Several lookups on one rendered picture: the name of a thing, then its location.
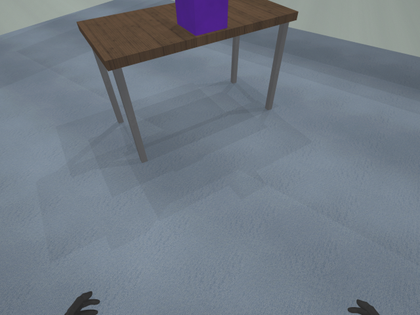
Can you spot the carton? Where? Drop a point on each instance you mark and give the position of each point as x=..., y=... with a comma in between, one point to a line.
x=202, y=16

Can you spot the right robot hand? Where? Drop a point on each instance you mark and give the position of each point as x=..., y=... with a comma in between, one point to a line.
x=365, y=308

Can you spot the left robot hand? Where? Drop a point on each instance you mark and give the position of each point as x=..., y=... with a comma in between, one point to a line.
x=81, y=302

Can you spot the table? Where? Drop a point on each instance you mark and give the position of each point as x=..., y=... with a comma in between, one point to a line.
x=128, y=38

